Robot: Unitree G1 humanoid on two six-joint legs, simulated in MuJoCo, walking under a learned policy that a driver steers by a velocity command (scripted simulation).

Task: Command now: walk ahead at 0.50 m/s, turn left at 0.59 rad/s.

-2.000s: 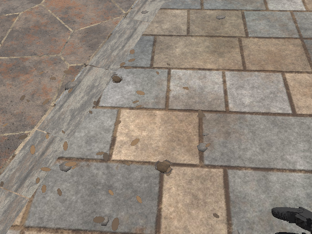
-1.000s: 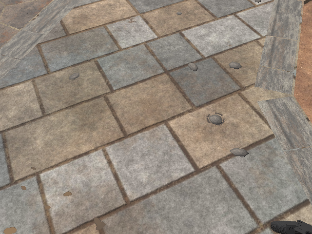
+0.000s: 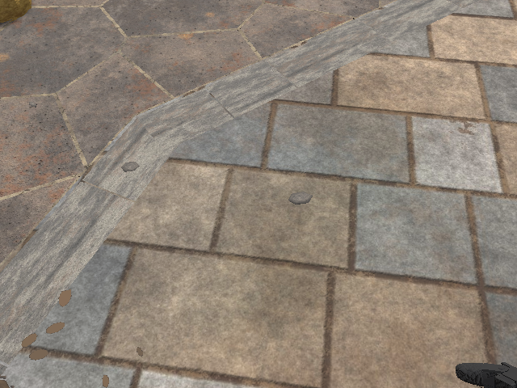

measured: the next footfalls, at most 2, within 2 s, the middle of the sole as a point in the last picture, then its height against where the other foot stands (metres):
left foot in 0.08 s outside the picture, level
right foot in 0.56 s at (321, 387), level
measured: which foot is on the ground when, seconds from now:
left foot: up 0.00-0.06, down 0.08-0.56, up 0.58-0.96, down 0.98-1.00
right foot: down 0.00-0.08, up 0.10-0.54, down 0.56-1.00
